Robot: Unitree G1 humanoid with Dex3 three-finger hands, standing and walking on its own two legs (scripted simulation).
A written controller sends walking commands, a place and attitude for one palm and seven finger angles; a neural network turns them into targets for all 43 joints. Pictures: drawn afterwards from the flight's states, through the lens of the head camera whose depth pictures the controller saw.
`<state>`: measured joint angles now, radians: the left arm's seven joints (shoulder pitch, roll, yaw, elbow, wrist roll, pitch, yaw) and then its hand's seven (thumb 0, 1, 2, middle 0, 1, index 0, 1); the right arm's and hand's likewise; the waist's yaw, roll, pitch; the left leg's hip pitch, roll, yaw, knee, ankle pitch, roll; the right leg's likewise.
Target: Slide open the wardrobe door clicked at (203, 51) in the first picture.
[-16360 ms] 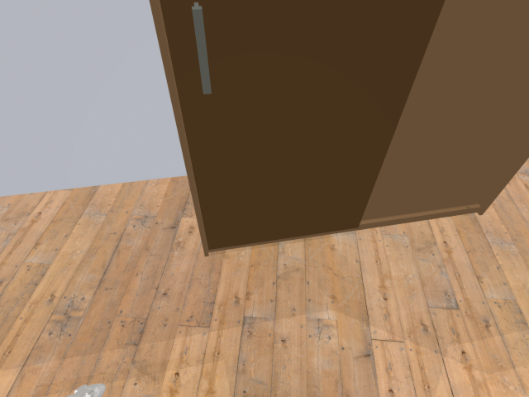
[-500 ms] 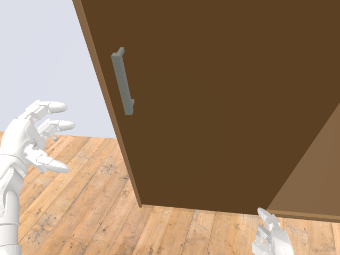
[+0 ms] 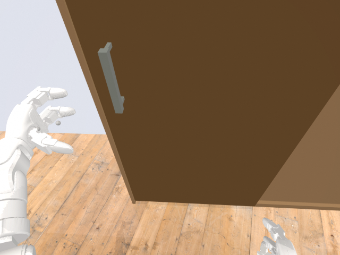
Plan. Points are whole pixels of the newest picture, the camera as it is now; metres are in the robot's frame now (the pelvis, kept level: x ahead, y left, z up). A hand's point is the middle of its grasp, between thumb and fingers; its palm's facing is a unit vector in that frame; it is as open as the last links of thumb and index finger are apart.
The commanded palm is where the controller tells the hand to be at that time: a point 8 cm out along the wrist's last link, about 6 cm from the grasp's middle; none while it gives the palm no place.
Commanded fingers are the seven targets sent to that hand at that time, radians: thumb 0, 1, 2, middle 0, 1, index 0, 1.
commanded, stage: move the hooked fingers beside the handle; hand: left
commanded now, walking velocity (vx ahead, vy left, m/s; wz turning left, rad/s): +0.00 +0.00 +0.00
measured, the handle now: (114, 80) +0.52 +0.20 +0.15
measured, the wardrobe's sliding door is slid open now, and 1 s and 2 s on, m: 0.00 0.00 0.00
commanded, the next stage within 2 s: none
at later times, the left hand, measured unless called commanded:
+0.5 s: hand (72, 104) +0.40 +0.27 +0.16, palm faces +0.03 -1.00 -0.02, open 14.0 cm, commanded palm +0.37 +0.31 +0.17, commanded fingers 0.00 -0.50 0.30 -0.30 -1.20 -0.30 -1.20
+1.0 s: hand (84, 89) +0.45 +0.26 +0.17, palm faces +0.03 -1.00 +0.00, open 14.0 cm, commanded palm +0.43 +0.31 +0.16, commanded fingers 0.00 -0.50 0.30 -0.30 -1.20 -0.30 -1.20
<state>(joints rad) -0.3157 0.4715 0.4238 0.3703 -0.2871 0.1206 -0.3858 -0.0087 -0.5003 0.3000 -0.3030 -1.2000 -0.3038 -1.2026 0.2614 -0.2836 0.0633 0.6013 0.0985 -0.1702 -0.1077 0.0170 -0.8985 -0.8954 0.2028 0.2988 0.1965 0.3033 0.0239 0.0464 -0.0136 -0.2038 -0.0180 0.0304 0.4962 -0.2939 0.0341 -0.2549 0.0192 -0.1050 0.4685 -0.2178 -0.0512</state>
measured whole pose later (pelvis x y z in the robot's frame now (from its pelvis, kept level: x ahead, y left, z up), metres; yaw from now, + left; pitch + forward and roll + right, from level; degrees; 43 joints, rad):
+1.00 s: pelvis +0.01 +0.02 +0.00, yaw -1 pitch +6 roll -1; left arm -0.78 0.52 0.36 0.92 -0.18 -0.05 -0.34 -0.01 -0.50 0.30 -0.30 -1.20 -0.30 -1.20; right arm 0.35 -0.29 0.05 0.65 0.07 -0.08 -0.09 0.01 -0.90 -0.89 0.20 0.30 0.20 0.30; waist -0.05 0.02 -0.04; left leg -0.31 -0.03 0.05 0.51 -0.30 0.06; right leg -0.36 0.01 -0.09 0.46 -0.21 -0.03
